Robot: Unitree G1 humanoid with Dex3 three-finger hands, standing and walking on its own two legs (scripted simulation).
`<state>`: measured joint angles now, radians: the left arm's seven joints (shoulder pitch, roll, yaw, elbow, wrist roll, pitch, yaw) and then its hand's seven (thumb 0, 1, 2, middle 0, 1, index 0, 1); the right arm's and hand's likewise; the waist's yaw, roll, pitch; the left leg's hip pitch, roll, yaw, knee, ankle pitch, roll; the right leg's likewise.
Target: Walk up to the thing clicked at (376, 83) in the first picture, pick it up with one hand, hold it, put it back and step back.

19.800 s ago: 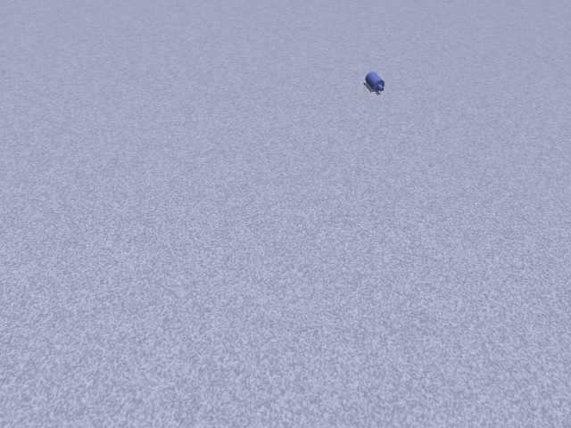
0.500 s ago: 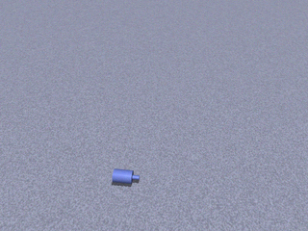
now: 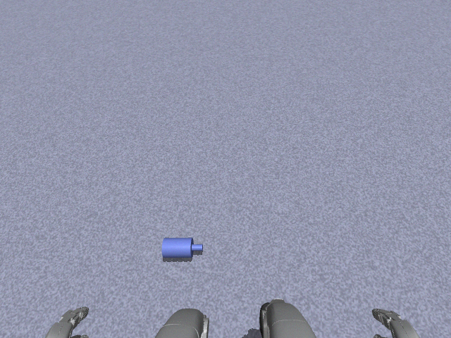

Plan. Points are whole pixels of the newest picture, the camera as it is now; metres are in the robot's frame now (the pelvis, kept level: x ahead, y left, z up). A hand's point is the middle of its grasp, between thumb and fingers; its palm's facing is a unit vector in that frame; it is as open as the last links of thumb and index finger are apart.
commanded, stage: walk up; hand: left
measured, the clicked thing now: (183, 247) +0.47 +0.21 -0.71
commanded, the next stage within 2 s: stand in 0.84 s
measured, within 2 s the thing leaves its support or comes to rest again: neither
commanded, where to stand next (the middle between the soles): +0.07 +0.02 m, yaw -4 degrees
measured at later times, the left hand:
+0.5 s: hand out of the picture +0.06 +0.30 -0.15, palm faces -0.12 -0.92 -0.36, open 7.4 cm
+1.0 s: hand out of the picture +0.08 +0.30 -0.14, palm faces -0.11 -0.93 -0.34, open 7.4 cm
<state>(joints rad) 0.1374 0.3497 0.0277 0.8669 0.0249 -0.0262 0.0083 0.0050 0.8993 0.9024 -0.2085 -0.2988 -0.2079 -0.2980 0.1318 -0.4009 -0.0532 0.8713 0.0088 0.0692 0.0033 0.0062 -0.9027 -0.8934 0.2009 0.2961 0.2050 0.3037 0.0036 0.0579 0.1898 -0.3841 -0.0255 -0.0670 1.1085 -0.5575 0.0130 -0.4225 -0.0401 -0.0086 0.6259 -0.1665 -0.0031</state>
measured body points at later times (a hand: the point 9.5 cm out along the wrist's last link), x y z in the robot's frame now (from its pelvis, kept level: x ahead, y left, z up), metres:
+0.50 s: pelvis -0.02 +0.03 +0.00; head +0.02 +0.04 +0.45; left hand +0.07 +0.34 -0.13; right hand +0.03 -0.30 -0.10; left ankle -0.02 +0.15 -0.72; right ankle -0.04 -0.09 -0.72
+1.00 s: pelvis -0.02 +0.05 +0.01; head +0.00 +0.06 +0.46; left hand +0.08 +0.35 -0.12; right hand +0.04 -0.26 -0.11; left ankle +0.08 +0.16 -0.72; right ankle -0.02 -0.09 -0.72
